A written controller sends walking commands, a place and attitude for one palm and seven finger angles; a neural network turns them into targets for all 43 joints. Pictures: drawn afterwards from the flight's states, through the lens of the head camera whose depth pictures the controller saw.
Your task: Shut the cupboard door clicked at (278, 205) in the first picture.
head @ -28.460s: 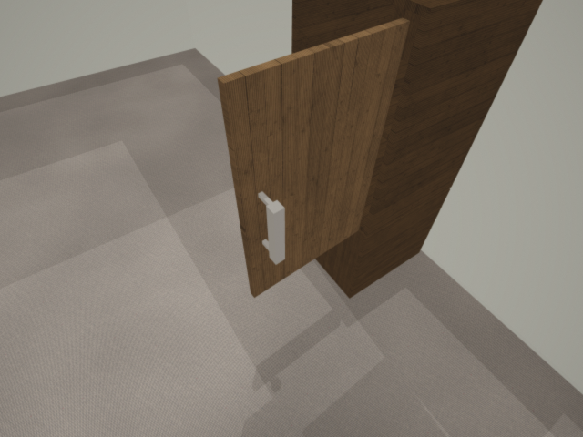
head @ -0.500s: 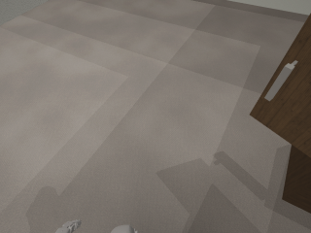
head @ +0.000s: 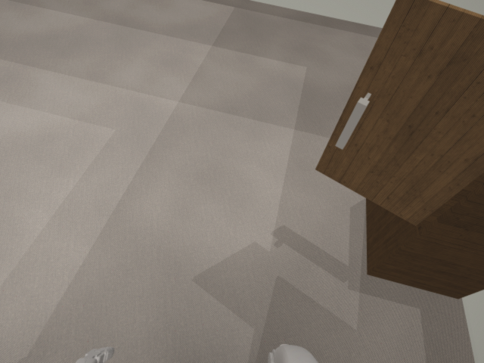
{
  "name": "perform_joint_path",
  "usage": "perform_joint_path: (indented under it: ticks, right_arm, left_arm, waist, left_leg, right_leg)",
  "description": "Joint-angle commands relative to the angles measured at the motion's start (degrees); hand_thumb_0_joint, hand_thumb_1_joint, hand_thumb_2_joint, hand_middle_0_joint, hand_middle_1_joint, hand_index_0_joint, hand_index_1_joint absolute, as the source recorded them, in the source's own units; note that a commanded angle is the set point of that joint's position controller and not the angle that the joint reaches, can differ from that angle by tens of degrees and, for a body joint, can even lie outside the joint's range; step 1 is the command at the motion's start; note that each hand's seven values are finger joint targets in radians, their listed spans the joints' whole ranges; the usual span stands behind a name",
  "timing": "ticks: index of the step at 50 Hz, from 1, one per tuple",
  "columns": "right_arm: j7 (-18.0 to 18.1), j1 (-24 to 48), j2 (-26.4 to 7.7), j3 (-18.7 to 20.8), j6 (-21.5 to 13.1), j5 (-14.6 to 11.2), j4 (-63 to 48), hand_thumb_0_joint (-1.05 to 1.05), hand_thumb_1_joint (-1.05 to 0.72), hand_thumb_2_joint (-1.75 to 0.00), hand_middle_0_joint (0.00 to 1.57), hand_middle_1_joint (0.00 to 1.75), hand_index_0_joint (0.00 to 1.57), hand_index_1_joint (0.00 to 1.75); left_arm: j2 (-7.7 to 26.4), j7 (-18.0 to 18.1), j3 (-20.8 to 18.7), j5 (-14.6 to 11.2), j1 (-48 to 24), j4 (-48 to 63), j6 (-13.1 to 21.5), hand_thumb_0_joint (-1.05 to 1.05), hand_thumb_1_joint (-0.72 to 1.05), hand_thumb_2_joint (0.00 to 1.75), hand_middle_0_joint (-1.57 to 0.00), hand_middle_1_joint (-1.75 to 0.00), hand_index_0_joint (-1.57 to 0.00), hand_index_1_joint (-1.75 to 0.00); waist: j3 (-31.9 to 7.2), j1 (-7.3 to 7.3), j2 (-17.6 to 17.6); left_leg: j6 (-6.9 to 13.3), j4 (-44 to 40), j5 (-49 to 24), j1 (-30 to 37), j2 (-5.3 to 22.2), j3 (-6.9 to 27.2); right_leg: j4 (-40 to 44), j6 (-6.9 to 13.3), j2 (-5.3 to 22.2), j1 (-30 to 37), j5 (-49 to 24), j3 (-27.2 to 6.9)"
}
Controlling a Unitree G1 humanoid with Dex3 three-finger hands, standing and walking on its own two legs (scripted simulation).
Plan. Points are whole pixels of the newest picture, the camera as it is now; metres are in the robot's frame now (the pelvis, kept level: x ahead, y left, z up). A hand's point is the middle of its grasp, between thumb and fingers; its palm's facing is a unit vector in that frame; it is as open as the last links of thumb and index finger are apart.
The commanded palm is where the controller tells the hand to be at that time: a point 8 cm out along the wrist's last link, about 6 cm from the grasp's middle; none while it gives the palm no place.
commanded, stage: turn to face it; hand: left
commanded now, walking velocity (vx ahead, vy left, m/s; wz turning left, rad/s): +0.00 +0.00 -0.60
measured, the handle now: (353, 121) +0.73 -0.27 -0.07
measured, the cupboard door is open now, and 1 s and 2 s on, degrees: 69 69 69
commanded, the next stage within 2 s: take the last steps up to it in 0.82 s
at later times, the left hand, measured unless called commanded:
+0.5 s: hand (173, 348) +0.16 +0.13 -0.16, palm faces -0.28 -0.93 -0.26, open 7.4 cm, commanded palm none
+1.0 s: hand (182, 317) +0.21 +0.12 -0.17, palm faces -0.46 -0.86 -0.23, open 7.4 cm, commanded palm none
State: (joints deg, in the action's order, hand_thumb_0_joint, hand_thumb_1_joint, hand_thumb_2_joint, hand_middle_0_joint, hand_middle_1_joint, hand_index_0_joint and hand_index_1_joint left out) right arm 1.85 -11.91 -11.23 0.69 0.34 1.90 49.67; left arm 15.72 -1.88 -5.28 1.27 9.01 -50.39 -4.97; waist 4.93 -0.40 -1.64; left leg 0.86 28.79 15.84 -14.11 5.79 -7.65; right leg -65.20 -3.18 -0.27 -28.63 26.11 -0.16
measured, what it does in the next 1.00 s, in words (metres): steps on the spot, turning right: right foot, then left foot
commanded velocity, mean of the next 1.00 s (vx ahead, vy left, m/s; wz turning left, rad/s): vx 0.03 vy -0.01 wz -0.39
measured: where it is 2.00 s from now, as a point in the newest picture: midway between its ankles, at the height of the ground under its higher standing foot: (277, 345)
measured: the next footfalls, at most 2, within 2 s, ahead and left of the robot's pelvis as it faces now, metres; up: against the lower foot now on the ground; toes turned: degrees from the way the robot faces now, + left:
right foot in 0.24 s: +0.02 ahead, -0.15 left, +0.00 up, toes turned -14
left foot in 0.66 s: +0.13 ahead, +0.07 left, +0.00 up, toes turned -18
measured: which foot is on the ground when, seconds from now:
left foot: down 0.00-0.24, up 0.26-0.64, down 0.66-1.00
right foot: up 0.00-0.22, down 0.24-0.66, up 0.68-1.00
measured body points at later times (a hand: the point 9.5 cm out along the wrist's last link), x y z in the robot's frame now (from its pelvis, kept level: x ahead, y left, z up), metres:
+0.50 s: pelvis +0.02 -0.04 +0.00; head +0.06 -0.07 +0.44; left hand +0.17 +0.18 -0.14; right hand +0.02 -0.32 -0.15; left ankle +0.06 +0.11 -0.68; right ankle -0.02 -0.14 -0.74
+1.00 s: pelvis +0.04 -0.02 +0.00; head +0.08 -0.04 +0.44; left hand +0.24 +0.17 -0.15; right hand -0.05 -0.25 -0.15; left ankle +0.09 +0.08 -0.74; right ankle -0.04 -0.13 -0.72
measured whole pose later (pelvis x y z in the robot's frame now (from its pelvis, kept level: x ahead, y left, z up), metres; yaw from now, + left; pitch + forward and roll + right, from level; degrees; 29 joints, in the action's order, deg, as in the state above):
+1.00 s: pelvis +0.04 -0.02 +0.00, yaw -28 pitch +1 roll -2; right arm 1.5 -14.9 -11.4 1.6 1.1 1.9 54.9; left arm 13.2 -1.0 -3.8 1.2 9.7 -53.4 -4.0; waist 4.0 1.2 1.5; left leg -0.1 30.8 16.9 -14.3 6.4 -8.7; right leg -39.3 -1.1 0.7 -17.2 22.2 2.5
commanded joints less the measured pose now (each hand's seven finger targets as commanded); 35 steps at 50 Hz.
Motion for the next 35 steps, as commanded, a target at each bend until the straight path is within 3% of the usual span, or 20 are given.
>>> perform_joint_path:
  ticks: [1, 4, 7, 9, 10, 11, 12, 13, 14, 15, 18, 22, 27, 28, 30, 31, 32, 33, 34, 35]
  right_arm:
    - [0.8, -4.9, -11.8, 3.5, -0.9, -0.2, -1.6, 0.0, -0.9, -0.9, 0.2, 0.3, 0.2, 0.3]
    - [0.4, -5.1, -12.5, 4.1, -0.6, 0.0, -1.0, 0.0, -0.9, -0.9, 0.2, 0.3, 0.2, 0.3]
    - [-0.1, -5.4, -13.7, 4.8, -0.4, 0.0, -0.4, 0.0, -0.9, -0.9, 0.2, 0.3, 0.2, 0.3]
    - [-0.3, -4.7, -14.4, 5.0, -0.3, -0.2, -0.3, 0.0, -0.9, -0.9, 0.2, 0.3, 0.2, 0.3]
    - [-0.5, -2.6, -14.6, 5.2, -0.2, -0.5, -0.7, 0.0, -0.9, -0.9, 0.2, 0.3, 0.2, 0.3]
    - [-0.9, -2.0, -12.7, 4.9, -0.1, -1.3, -1.4, 0.0, -0.9, -0.9, 0.2, 0.3, 0.2, 0.3]
    - [-1.2, 1.3, -7.2, 3.4, 0.0, -1.3, -4.9, 0.0, -0.9, -0.9, 0.2, 0.3, 0.2, 0.3]
    - [-0.3, 2.4, -9.1, 3.1, 1.1, -1.3, -5.3, 0.0, -0.9, -0.9, 0.2, 0.3, 0.2, 0.3]
    - [-0.3, 2.4, -8.5, 3.1, 1.6, -1.4, -4.6, 0.0, -0.9, -0.9, 0.2, 0.3, 0.2, 0.3]
    - [-0.2, 2.6, -8.1, 3.2, 1.4, -1.1, -4.2, 0.0, -0.9, -0.9, 0.2, 0.3, 0.2, 0.3]
    - [-0.7, 1.1, -8.8, 3.4, 1.5, -0.9, -2.1, 0.0, -0.9, -0.9, 0.2, 0.3, 0.2, 0.3]
    - [-1.0, 1.5, -7.4, 3.2, 1.7, -1.0, -1.9, 0.0, -0.9, -0.9, 0.2, 0.3, 0.2, 0.3]
    - [-0.8, 2.4, -6.9, 3.0, 0.9, -1.5, -2.9, 0.0, -0.9, -0.9, 0.2, 0.3, 0.2, 0.3]
    - [-0.6, 1.8, -6.8, 3.0, 0.7, -1.5, -2.6, 0.0, -0.9, -0.9, 0.2, 0.3, 0.2, 0.3]
    - [-0.3, -3.0, -6.9, 2.8, 0.1, -1.6, -1.2, 0.0, -0.9, -0.9, 0.2, 0.3, 0.2, 0.3]
    - [-0.1, -4.8, -8.7, 3.1, -0.4, -1.5, -0.4, 0.0, -0.9, -0.9, 0.2, 0.3, 0.2, 0.3]
    - [0.0, -5.8, -13.7, 3.8, -0.9, -0.8, -0.6, 0.0, -0.9, -0.9, 0.2, 0.3, 0.2, 0.3]
    - [0.3, -6.9, -16.9, 4.3, -0.7, -0.2, -1.2, 0.0, -0.9, -0.9, 0.2, 0.3, 0.2, 0.3]
    - [0.4, -5.2, -16.2, 3.8, -0.2, 0.2, -2.0, 0.0, -0.9, -0.9, 0.2, 0.3, 0.2, 0.3]
    - [0.6, -2.4, -13.6, 3.2, -0.6, 0.2, -2.2, 0.0, -0.9, -0.9, 0.2, 0.3, 0.2, 0.3]
  left_arm:
    - [1.8, -0.5, -0.5, -0.2, -2.5, 5.3, 1.2, 0.0, 0.9, 0.9, -0.2, -0.3, -0.2, -0.3]
    - [1.0, -0.7, -0.2, -0.2, -4.3, 6.0, 1.3, 0.0, 0.9, 0.9, -0.2, -0.3, -0.2, -0.3]
    - [1.2, -0.6, 0.2, -0.1, -4.6, 6.0, 2.0, 0.0, 0.9, 0.9, -0.2, -0.3, -0.2, -0.3]
    - [1.8, -0.5, 0.1, -0.2, -2.4, 5.4, 2.5, 0.0, 0.9, 0.9, -0.2, -0.3, -0.2, -0.3]
    - [2.8, -0.3, -0.3, -0.2, 1.8, 4.2, 2.8, 0.0, 0.9, 0.9, -0.2, -0.3, -0.2, -0.3]
    - [7.5, 0.2, -1.0, 0.3, 7.1, 2.5, 3.5, 0.0, 0.9, 0.9, -0.2, -0.3, -0.2, -0.3]
    - [14.3, 1.3, -2.3, 0.6, 10.5, 1.4, 4.3, 0.0, 0.9, 0.9, -0.2, -0.3, -0.2, -0.3]
    - [15.2, 2.0, -2.3, -0.5, 12.0, 0.7, 3.9, 0.0, 0.9, 0.9, -0.2, -0.3, -0.2, -0.3]
    - [13.2, 2.2, -1.9, -0.6, 9.0, 1.6, 3.8, 0.0, 0.9, 0.9, -0.2, -0.3, -0.2, -0.3]
    - [11.3, 2.7, -1.9, -0.4, 5.3, 2.4, 4.0, 0.0, 0.9, 0.9, -0.2, -0.3, -0.2, -0.3]
    - [7.6, 2.9, -0.5, -0.5, 1.0, 3.7, 4.2, 0.0, 0.9, 0.9, -0.2, -0.3, -0.2, -0.3]
    - [8.4, 2.5, -0.7, -0.1, 2.8, 3.3, 4.4, 0.0, 0.9, 0.9, -0.2, -0.3, -0.2, -0.3]
    - [9.0, 2.4, -1.2, 0.5, 2.8, 2.8, 4.0, 0.0, 0.9, 0.9, -0.2, -0.3, -0.2, -0.3]
    - [9.1, 2.4, -1.2, 0.4, 2.4, 2.8, 3.9, 0.0, 0.9, 0.9, -0.2, -0.3, -0.2, -0.3]
    - [8.4, 2.4, -1.1, -0.1, 0.2, 3.0, 3.5, 0.0, 0.9, 0.9, -0.2, -0.3, -0.2, -0.3]
    - [6.4, 2.4, -0.6, -0.5, 0.3, 3.3, 3.2, 0.0, 0.9, 0.9, -0.2, -0.3, -0.2, -0.3]
    - [2.8, 2.1, 0.0, -0.8, 2.9, 3.6, 2.9, 0.0, 0.9, 0.9, -0.2, -0.3, -0.2, -0.3]
    - [2.4, 2.0, 0.2, -0.8, 3.0, 4.2, 2.8, 0.0, 0.9, 0.9, -0.2, -0.3, -0.2, -0.3]
    - [3.9, 1.9, -0.1, -0.4, 2.2, 4.4, 2.5, 0.0, 0.9, 0.9, -0.2, -0.3, -0.2, -0.3]
    - [3.9, 1.6, -0.6, 0.1, 2.6, 3.3, 2.2, 0.0, 0.9, 0.9, -0.2, -0.3, -0.2, -0.3]
  waist:
    - [-7.8, 1.98, 12.3]
    - [-7.4, 2.62, 14.0]
    - [-8.4, 3.28, 15.4]
    - [-9.1, 1.95, 13.5]
    - [-10.2, -0.71, 11.7]
    - [-13.0, -3.27, 1.2]
    - [-10.7, -5.17, -17.8]
    - [-10.7, -5.55, -14.9]
    - [-7.6, -3.67, -9.8]
    - [-7.2, -2.21, -13.2]
    - [-7.5, 0.41, -10.4]
    - [-8.6, -0.26, -5.1]
    - [-7.8, -0.43, -7.5]
    - [-7.7, -0.15, -8.0]
    - [-8.2, 2.44, -7.3]
    - [-8.7, 2.95, -2.5]
    - [-10.0, 2.56, 13.0]
    - [-9.3, 2.95, 20.5]
    - [-7.3, 2.66, 14.1]
    - [-6.0, 1.14, 14.2]
  left_leg:
    - [5.7, -7.7, -29.9, 12.0, 13.2, 6.1]
    - [6.0, -7.0, -29.0, 11.6, 14.5, 3.7]
    - [5.4, -3.2, -32.0, 12.3, 14.8, 2.0]
    - [3.3, 0.1, -30.2, 9.9, 14.9, 0.2]
    - [1.1, 4.7, -25.4, 6.0, 14.0, -1.6]
    - [-2.4, 14.9, -16.1, -1.6, 10.3, -4.7]
    - [-5.9, 29.1, 19.7, -20.0, 0.0, -5.7]
    - [-5.5, 37.1, 23.2, -21.4, -0.1, 3.6]
    - [-5.3, 40.4, 18.0, -22.8, 1.0, 6.6]
    - [-5.7, 40.7, 15.1, -26.0, 1.1, 7.4]
    - [-6.7, 37.3, 6.7, -20.0, 1.0, 7.1]
    - [-6.8, 29.1, 5.5, -16.3, -1.6, 5.7]
    - [-5.9, 16.5, 7.6, -11.0, -3.2, 5.5]
    - [-5.6, 13.1, 6.7, -8.6, -3.9, 5.3]
    - [-5.0, 1.7, -2.4, 0.7, -4.4, 5.2]
    - [-4.2, -5.0, -6.3, 8.2, -1.8, 7.0]
    - [-0.4, -9.7, -10.5, 12.4, 10.3, 20.8]
    - [6.1, -12.6, -16.7, 10.2, 20.4, 29.8]
    - [9.2, -12.9, -13.1, 3.1, 21.1, 27.9]
    - [8.2, -14.1, -12.8, 1.8, 17.6, 24.6]
  right_leg:
    - [2.3, -0.6, 2.2, -4.0, -1.8, 1.6]
    - [10.7, -0.2, 2.7, -1.1, -1.1, 3.4]
    - [21.1, 1.0, 1.1, 4.3, -1.1, 6.0]
    - [29.7, 2.2, 0.3, 10.7, -6.8, 6.9]
    - [37.1, 3.0, 0.6, 17.6, -14.3, 6.4]
    - [43.3, 5.4, 7.0, 28.0, -25.1, -1.7]
    - [44.8, 12.0, 21.6, 34.0, -48.2, -22.7]
    - [44.6, 16.7, 24.9, 29.4, -51.8, -23.7]
    - [46.1, 16.9, 22.4, 26.1, -42.1, -20.2]
    - [45.8, 15.6, 18.9, 27.2, -40.8, -20.4]
    - [43.8, 13.1, 13.2, 22.3, -43.4, -11.0]
    - [44.4, 13.7, 12.4, 21.2, -37.2, -12.9]
    - [43.2, 14.4, 12.9, 19.0, -34.7, -17.3]
    - [42.4, 13.9, 12.3, 17.7, -35.0, -17.8]
    - [39.1, 10.8, 10.2, 12.8, -30.8, -17.1]
    - [35.8, 8.1, 7.0, 7.3, -24.4, -14.8]
    - [26.0, 4.6, -0.8, 0.2, -6.6, -8.7]
    - [13.0, 2.4, -3.3, -2.5, 9.9, -2.3]
    - [5.0, 2.7, -0.8, 0.3, 9.3, -4.8]
    - [1.1, 2.1, -0.4, -1.2, 5.6, -4.7]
